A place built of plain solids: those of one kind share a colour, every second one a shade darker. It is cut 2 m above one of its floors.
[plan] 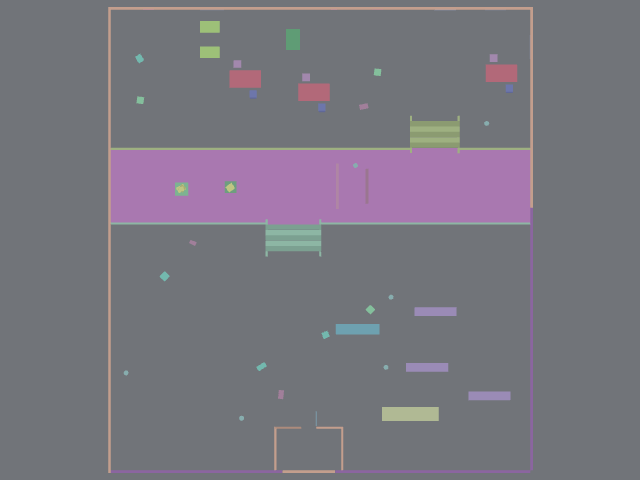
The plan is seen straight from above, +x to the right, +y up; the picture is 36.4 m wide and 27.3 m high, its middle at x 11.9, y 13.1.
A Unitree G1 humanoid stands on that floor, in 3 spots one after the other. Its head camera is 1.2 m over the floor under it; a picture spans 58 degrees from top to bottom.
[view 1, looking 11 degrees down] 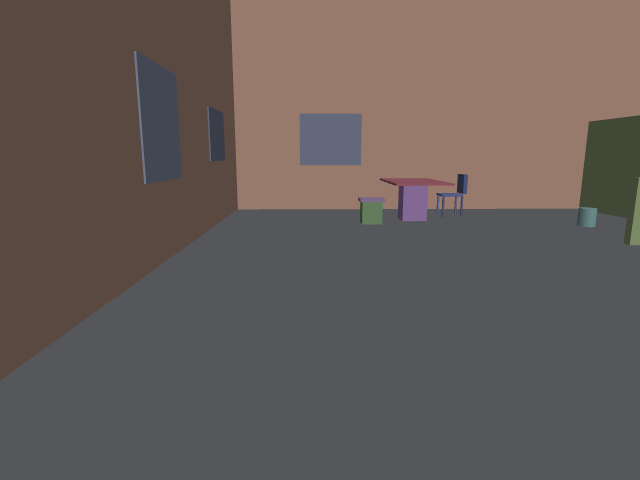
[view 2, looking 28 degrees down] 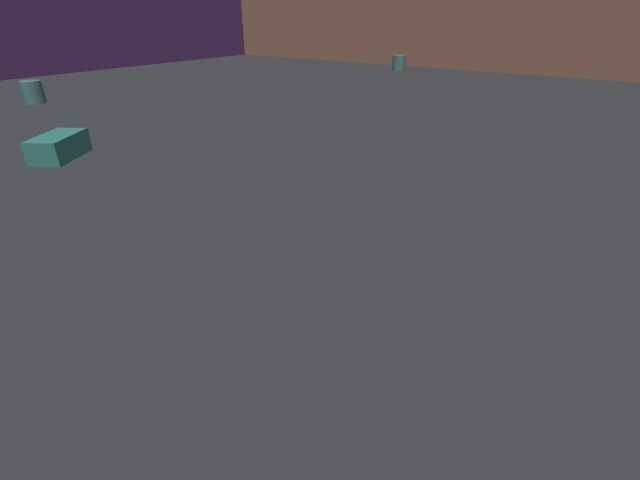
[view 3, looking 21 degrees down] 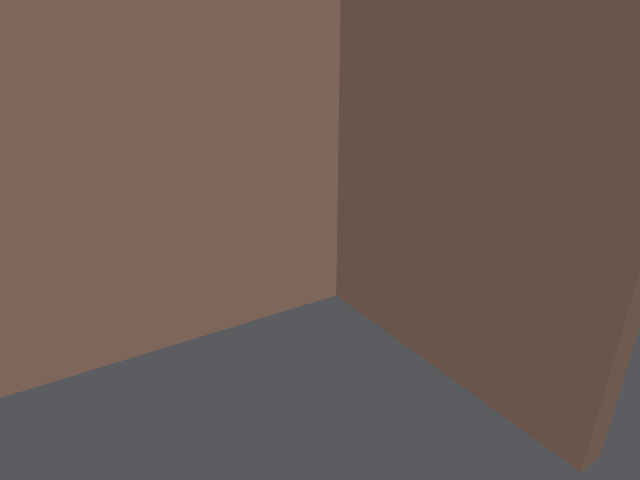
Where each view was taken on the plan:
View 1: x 14.00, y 24.50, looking -1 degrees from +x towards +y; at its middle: ground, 6.29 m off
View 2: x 10.39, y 10.06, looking -145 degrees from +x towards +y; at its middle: ground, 2.56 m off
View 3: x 11.26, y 1.10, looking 148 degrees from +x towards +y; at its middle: wall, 2.33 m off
